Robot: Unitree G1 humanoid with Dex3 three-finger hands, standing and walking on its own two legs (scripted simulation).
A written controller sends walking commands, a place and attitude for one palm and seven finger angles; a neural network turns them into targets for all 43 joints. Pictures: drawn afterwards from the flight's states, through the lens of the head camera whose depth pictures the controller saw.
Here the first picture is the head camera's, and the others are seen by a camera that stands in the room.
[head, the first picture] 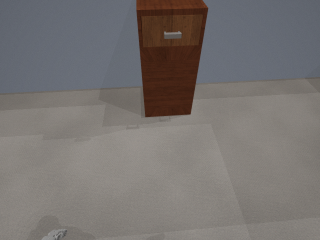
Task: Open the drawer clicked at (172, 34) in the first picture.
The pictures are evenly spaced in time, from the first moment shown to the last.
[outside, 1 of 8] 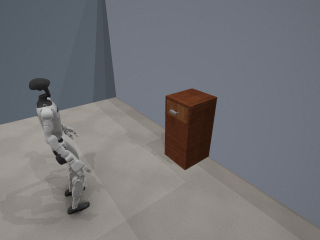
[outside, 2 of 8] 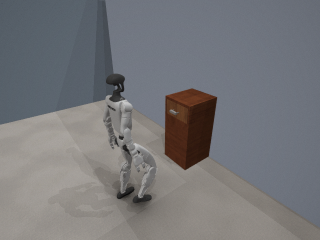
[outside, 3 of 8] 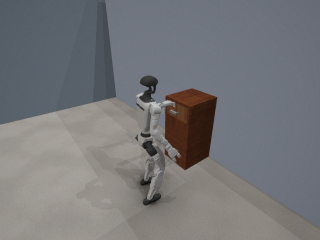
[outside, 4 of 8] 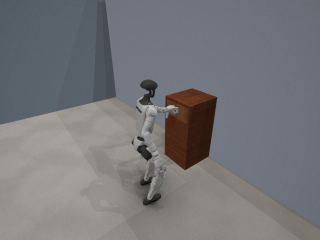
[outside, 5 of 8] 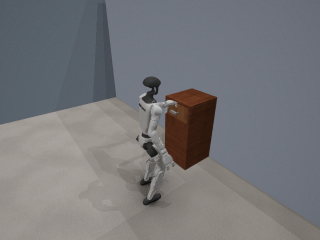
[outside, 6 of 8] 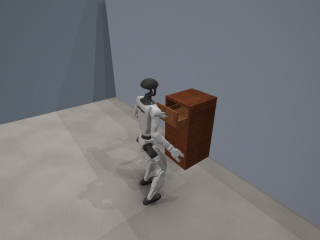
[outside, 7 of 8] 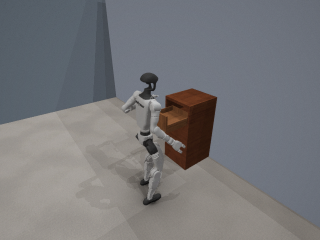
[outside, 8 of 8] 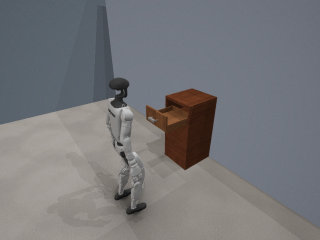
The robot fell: no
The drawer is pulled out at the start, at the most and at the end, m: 0.00 0.30 0.30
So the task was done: yes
